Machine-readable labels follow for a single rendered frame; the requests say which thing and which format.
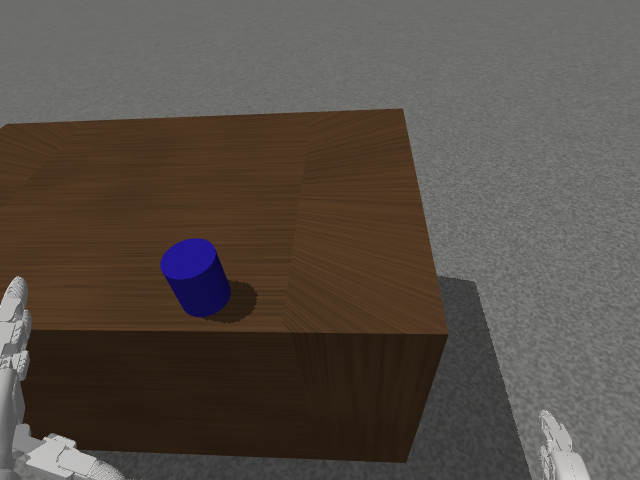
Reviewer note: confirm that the can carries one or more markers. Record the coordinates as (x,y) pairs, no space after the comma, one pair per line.
(195,274)

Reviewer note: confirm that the left robot hand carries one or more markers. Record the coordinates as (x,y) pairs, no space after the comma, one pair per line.
(55,457)

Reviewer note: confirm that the right robot hand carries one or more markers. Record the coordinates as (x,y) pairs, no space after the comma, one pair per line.
(558,460)

